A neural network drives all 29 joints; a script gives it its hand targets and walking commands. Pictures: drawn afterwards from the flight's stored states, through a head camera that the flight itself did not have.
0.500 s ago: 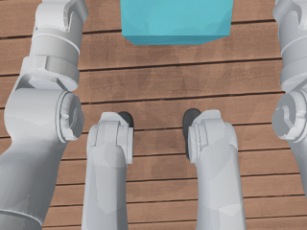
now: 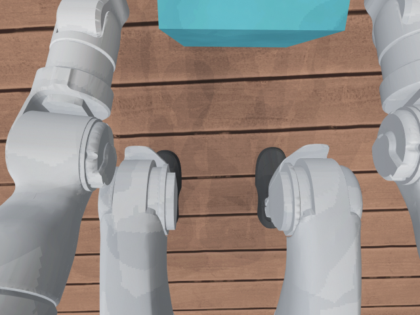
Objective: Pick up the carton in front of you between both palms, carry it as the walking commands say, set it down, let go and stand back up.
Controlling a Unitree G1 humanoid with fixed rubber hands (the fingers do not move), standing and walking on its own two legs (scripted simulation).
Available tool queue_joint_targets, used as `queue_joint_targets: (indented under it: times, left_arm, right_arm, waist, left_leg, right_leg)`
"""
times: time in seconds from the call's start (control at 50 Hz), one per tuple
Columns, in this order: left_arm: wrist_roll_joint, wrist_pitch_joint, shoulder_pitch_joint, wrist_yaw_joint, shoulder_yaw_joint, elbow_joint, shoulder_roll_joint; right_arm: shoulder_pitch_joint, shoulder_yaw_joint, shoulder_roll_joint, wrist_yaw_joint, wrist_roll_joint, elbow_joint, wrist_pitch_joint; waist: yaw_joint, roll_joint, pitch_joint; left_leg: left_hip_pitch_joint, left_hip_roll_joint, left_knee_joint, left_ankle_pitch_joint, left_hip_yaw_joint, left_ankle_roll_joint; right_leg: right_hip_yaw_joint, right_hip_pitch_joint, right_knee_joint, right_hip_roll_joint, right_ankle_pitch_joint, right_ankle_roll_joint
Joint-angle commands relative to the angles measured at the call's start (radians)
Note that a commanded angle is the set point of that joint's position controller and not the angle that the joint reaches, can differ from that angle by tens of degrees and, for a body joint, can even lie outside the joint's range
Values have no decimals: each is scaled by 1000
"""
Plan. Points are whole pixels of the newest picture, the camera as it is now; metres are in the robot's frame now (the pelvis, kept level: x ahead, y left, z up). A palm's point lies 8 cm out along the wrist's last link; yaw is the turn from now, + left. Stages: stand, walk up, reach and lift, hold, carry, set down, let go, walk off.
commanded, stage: reach and lift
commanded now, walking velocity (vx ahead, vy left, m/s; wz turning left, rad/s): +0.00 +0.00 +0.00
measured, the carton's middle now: out of the picture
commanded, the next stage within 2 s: none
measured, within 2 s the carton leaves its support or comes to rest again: leaves its support in 0.60 s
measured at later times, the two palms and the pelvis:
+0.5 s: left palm out of the picture +0.57 +0.11 -0.17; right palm out of the picture +0.56 -0.20 -0.17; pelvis +0.00 +0.00 +0.00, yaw -1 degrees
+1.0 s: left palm out of the picture +0.52 +0.11 +0.01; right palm out of the picture +0.50 -0.19 +0.01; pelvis -0.01 +0.00 +0.09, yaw -2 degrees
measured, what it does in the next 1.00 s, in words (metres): rises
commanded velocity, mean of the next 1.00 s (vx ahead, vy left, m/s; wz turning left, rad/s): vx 0.00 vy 0.00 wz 0.00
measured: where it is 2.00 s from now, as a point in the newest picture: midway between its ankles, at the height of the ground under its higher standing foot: (217, 201)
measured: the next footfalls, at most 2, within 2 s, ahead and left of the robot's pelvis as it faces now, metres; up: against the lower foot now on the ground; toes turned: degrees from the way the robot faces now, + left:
none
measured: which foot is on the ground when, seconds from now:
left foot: down 0.00-1.00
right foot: down 0.00-1.00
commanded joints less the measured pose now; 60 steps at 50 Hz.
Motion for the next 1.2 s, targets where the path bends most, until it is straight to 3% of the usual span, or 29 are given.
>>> queue_joint_targets:
  times: [0.0,0.02,0.1,0.12,0.14,0.22,0.24,0.26,0.28,0.3,0.42,0.44,0.46,0.5,0.56,0.64,0.66,0.68,0.72,0.74,0.78,0.8,0.82,0.92,0.94,0.96,1.08,1.16,1.18]
  left_arm:
    - [11,-8,-289,-3,32,-77,94]
    - [-3,-2,-336,-7,-3,-88,55]
    - [22,-12,-305,-8,28,-43,87]
    - [-5,-11,-347,-11,2,-67,57]
    - [9,-8,-359,-12,27,-28,56]
    - [56,-8,-380,-43,9,-56,-108]
    - [125,8,-306,-49,56,4,-119]
    - [89,1,-453,-91,-5,-154,-370]
    - [96,28,-493,-150,-36,-57,-563]
    - [83,47,-555,-200,-69,-105,-749]
    - [144,124,-478,-303,-91,-170,-1003]
    - [119,122,-525,-306,-106,-221,-1051]
    - [117,123,-516,-300,-120,-260,-1012]
    - [71,130,-516,-302,-176,-260,-1073]
    - [-11,139,-554,-281,-236,-347,-1171]
    - [9,166,-545,-244,-291,-482,-1245]
    - [-22,172,-556,-233,-343,-560,-1284]
    - [-17,166,-537,-230,-346,-613,-1294]
    - [14,192,-490,-230,-322,-541,-1299]
    - [47,196,-490,-237,-288,-543,-1273]
    - [131,223,-395,-253,-196,-392,-1278]
    - [198,230,-405,-265,-137,-358,-1203]
    - [222,243,-347,-267,-96,-331,-1263]
    - [329,251,-271,-291,57,-243,-1253]
    - [306,249,-321,-305,44,-234,-1262]
    - [323,251,-316,-317,49,-246,-1267]
    - [259,266,-331,-336,-27,-312,-1360]
    - [251,284,-316,-339,-87,-378,-1329]
    - [227,297,-311,-336,-117,-374,-1404]
  right_arm:
    - [-285,9,-97,-1,9,-100,-1]
    - [-302,-1,-132,0,-18,-87,-9]
    - [-348,26,-123,4,11,-87,5]
    - [-335,24,-101,7,-16,-97,7]
    - [-359,58,-77,10,33,-50,11]
    - [-387,65,146,46,-15,-71,27]
    - [-341,-2,94,53,-74,-31,36]
    - [-423,65,369,96,-50,-119,31]
    - [-499,92,557,141,-94,-131,47]
    - [-492,92,702,191,-97,-133,65]
    - [-452,115,986,336,-112,-242,148]
    - [-458,118,988,342,-99,-221,155]
    - [-422,119,1044,337,-82,-242,162]
    - [-490,179,1030,329,-63,-349,154]
    - [-566,252,1091,302,-30,-567,161]
    - [-488,326,1189,286,-5,-633,213]
    - [-472,322,1203,278,-10,-676,221]
    - [-438,348,1255,269,-6,-705,224]
    - [-375,312,1268,269,-36,-642,248]
    - [-374,298,1278,275,-49,-593,260]
    - [-279,223,1299,272,-142,-475,274]
    - [-218,174,1336,279,-147,-396,294]
    - [-266,143,1319,287,-173,-408,293]
    - [-265,43,1323,304,-275,-334,299]
    - [-251,29,1312,296,-299,-358,296]
    - [-217,-12,1332,293,-313,-337,297]
    - [-252,20,1334,295,-335,-403,310]
    - [-264,121,1419,314,-259,-476,335]
    - [-230,128,1414,319,-250,-495,335]
  waist:
    - [0,20,-1220]
    - [-55,3,-1197]
    - [11,6,-1154]
    - [-44,-6,-1169]
    - [40,23,-1158]
    - [25,-38,-1118]
    - [7,54,-1092]
    - [29,-8,-1092]
    - [-25,-37,-1059]
    - [-37,27,-1041]
    - [-14,31,-1040]
    - [-47,37,-1072]
    - [10,35,-1124]
    - [-57,74,-1233]
    - [-90,-39,-1618]
    - [-29,32,-1929]
    - [-93,12,-2015]
    - [-29,-9,-2068]
    - [-81,-20,-1914]
    - [-19,-18,-1774]
    - [-47,-30,-1575]
    - [54,0,-1469]
    - [0,9,-1398]
    - [74,-61,-1396]
    - [-19,-84,-1384]
    - [32,-45,-1386]
    - [-68,-16,-1558]
    - [15,-12,-1662]
    - [-37,11,-1658]
  left_leg:
    - [582,0,-147,353,110,27]
    - [543,-1,-169,333,109,12]
    - [570,3,-156,304,120,20]
    - [612,5,-158,336,101,27]
    - [546,3,-162,316,134,19]
    - [561,-16,-185,337,109,38]
    - [551,-15,-152,309,139,11]
    - [551,-48,-163,323,135,30]
    - [552,-52,-145,314,101,44]
    - [591,-58,-137,338,110,46]
    - [505,-79,-146,300,127,55]
    - [514,-82,-136,330,134,59]
    - [543,-87,-138,353,152,66]
    - [584,-82,-113,406,146,60]
    - [697,-97,-120,562,127,57]
    - [823,-111,-171,661,152,36]
    - [795,-110,-187,672,142,22]
    - [798,-124,-197,677,158,27]
    - [706,-127,-266,551,156,23]
    - [660,-122,-283,484,155,32]
    - [588,-132,-347,342,157,31]
    - [586,-121,-361,291,185,37]
    - [551,-119,-414,215,156,49]
    - [580,-123,-507,183,158,59]
    - [531,-118,-510,183,150,54]
    - [565,-126,-543,163,159,53]
    - [673,-131,-613,177,147,40]
    - [787,-123,-663,232,160,41]
    - [823,-116,-685,232,142,33]
  right_leg:
    - [-83,596,-192,2,381,1]
    - [-99,625,-191,1,381,-2]
    - [-66,582,-214,-5,309,4]
    - [-92,574,-204,-9,319,8]
    - [-58,604,-209,5,329,-5]
    - [-90,603,-199,21,359,5]
    - [-80,579,-209,37,348,5]
    - [-96,566,-213,52,346,-8]
    - [-94,568,-189,58,345,-16]
    - [-90,503,-192,58,332,-27]
    - [-133,483,-157,80,299,-21]
    - [-130,497,-170,87,338,-28]
    - [-124,515,-175,81,342,-21]
    - [-130,570,-171,80,418,-26]
    - [-149,783,-142,74,645,-10]
    - [-140,880,-182,109,728,-9]
    - [-157,928,-179,110,786,-3]
    - [-139,977,-195,117,794,-2]
    - [-163,944,-262,122,693,5]
    - [-154,830,-284,116,578,4]
    - [-162,739,-383,121,412,10]
    - [-128,671,-420,122,333,2]
    - [-162,613,-442,127,262,2]
    - [-167,613,-532,127,194,6]
    - [-163,670,-554,133,226,-2]
    - [-153,665,-577,132,204,-2]
    - [-155,827,-647,133,213,-18]
    - [-152,898,-682,133,260,-4]
    - [-168,899,-693,133,250,-11]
